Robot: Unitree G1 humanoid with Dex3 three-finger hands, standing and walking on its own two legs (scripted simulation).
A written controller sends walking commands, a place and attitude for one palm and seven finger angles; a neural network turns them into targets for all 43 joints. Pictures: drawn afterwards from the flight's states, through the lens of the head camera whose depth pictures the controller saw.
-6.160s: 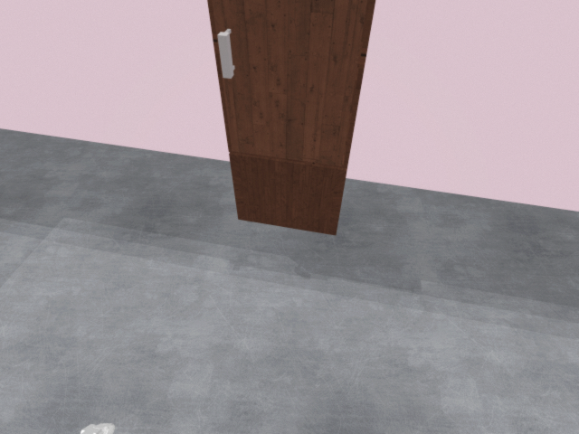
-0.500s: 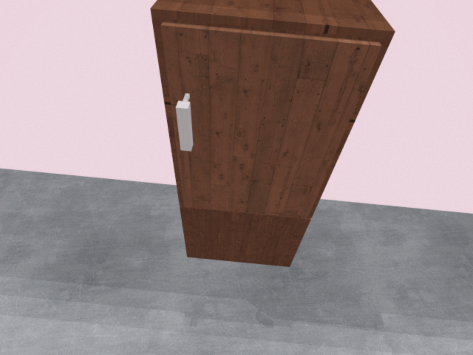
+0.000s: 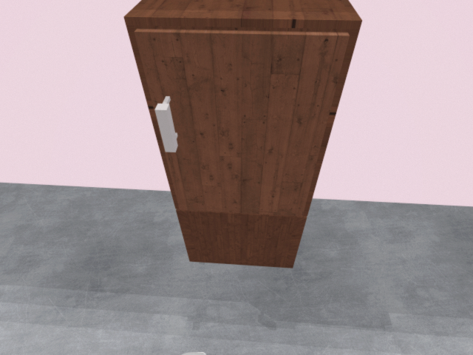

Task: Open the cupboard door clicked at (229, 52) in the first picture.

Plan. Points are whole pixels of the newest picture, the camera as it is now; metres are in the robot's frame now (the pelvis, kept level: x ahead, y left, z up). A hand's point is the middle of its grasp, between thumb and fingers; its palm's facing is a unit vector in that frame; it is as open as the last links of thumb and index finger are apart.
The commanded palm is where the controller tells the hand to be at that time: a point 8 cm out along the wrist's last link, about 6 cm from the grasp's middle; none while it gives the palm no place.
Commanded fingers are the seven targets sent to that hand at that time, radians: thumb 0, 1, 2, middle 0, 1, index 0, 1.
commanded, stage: come to a stop and stand still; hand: left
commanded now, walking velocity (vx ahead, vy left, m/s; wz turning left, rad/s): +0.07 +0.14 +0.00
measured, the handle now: (169, 123) +0.61 +0.20 +0.06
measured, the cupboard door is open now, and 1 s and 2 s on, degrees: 0 0 0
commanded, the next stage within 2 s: look again from close up in 0.36 s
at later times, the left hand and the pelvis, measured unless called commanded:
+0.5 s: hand out of the picture +0.01 +0.18 -0.16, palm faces +0.01 -0.98 -0.19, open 7.4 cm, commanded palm none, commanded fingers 0.00 0.90 0.90 -0.20 -0.30 -0.20 -0.30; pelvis +0.00 +0.01 +0.02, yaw +0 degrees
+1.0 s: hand out of the picture +0.00 +0.19 -0.16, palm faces +0.01 -0.98 -0.18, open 7.4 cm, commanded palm none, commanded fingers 0.00 0.90 0.90 -0.20 -0.30 -0.20 -0.30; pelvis +0.01 +0.02 +0.02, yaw -1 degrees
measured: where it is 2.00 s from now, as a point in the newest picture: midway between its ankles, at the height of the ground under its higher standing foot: outside the picture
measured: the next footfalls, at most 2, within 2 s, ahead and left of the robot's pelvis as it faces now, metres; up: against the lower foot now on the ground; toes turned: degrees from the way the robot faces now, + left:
none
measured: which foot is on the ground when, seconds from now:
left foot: down 0.00-1.00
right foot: down 0.00-1.00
